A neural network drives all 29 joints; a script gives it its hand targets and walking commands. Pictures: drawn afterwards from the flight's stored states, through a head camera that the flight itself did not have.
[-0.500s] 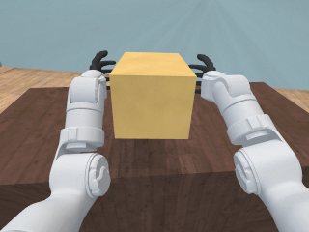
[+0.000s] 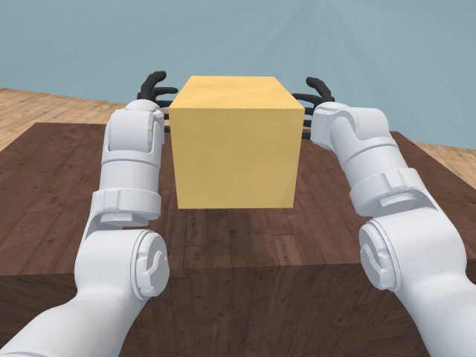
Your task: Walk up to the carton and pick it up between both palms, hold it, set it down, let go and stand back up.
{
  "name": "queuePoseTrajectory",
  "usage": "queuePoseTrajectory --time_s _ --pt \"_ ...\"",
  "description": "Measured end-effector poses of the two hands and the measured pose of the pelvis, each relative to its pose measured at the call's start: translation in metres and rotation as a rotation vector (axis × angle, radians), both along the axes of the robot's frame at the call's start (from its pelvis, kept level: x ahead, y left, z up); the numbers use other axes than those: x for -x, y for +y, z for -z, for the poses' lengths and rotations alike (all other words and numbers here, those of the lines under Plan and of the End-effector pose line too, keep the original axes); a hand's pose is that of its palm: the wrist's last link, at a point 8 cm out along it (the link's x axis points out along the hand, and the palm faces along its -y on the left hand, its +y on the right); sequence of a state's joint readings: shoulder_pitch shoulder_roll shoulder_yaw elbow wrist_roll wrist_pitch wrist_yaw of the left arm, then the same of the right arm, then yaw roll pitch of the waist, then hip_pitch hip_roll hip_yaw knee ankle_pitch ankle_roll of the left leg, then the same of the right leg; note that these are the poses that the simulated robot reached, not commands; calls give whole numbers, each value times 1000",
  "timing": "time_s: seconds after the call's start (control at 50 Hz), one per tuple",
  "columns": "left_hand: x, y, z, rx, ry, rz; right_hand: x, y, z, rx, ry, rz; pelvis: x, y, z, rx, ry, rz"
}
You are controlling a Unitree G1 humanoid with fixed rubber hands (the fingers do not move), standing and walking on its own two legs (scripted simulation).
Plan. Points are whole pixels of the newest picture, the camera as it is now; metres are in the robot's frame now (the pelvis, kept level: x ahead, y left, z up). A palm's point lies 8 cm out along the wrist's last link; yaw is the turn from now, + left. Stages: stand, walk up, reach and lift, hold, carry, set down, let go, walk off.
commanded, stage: set down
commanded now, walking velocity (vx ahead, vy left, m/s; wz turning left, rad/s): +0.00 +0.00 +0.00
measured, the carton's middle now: (234, 131) +0.44 +0.01 +0.25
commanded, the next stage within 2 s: none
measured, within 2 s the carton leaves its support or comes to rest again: neither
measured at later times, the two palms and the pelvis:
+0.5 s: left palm (152, 87) +0.43 +0.14 +0.33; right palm (316, 107) +0.40 -0.12 +0.32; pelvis +0.02 +0.00 +0.00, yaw -2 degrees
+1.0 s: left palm (150, 100) +0.43 +0.15 +0.31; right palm (307, 122) +0.41 -0.12 +0.29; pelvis +0.00 +0.02 +0.00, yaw -1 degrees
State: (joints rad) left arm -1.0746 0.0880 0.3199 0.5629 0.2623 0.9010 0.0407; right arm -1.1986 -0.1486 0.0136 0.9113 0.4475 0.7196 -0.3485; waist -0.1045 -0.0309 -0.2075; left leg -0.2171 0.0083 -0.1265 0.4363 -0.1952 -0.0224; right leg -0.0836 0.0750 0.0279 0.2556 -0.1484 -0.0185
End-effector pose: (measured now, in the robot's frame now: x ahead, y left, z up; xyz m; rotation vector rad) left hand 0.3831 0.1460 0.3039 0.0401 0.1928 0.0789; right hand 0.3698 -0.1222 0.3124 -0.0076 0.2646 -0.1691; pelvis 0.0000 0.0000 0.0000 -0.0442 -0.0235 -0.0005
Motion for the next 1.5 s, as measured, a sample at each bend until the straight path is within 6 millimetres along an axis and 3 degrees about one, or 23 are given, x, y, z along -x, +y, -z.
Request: queuePoseTrajectory --time_s 0.12,0.26,0.34,0.42,0.52,0.62,0.7,0.84,1.04,1.2,1.5 --pt "-3 -5 -12 -25 -5 -2 -3 -5 -1 -10 -6 -7 0 4 -1 -5 0 22" --pt "-14 -7 -57 -55 -142 -19 -17 -6 -41 -12 -153 -21 -4 8 -2 -14 30 33" --pt "-24 -4 -67 -22 -145 -5 -23 -3 -48 -27 -161 -4 -11 6 -4 -19 3 17" --pt "-37 -4 -55 -7 -125 33 -26 -2 -34 6 -138 25 -19 3 -4 -20 -31 16" --pt "-50 0 -23 -12 -96 57 -31 3 -3 65 -103 41 -22 6 -3 -17 -57 26" --pt "-53 12 1 -22 -85 40 -39 14 25 39 -91 24 -14 12 -3 -10 -52 24" --pt "-49 20 7 -57 -98 18 -43 22 37 -5 -106 3 -8 17 -2 -2 -23 11" --pt "-44 23 5 -66 -83 6 -41 25 36 -20 -98 -5 -5 19 -2 -1 -1 -8" --pt "-53 0 -5 -63 -72 48 -38 2 19 -5 -93 39 -4 17 -3 -12 -5 23" --pt "-58 -6 11 -45 -59 50 -43 -3 34 22 -81 35 -8 14 -4 -19 -4 41" --pt "-65 9 26 -50 -36 43 -49 12 60 13 -53 25 -8 5 -4 -20 -2 16"
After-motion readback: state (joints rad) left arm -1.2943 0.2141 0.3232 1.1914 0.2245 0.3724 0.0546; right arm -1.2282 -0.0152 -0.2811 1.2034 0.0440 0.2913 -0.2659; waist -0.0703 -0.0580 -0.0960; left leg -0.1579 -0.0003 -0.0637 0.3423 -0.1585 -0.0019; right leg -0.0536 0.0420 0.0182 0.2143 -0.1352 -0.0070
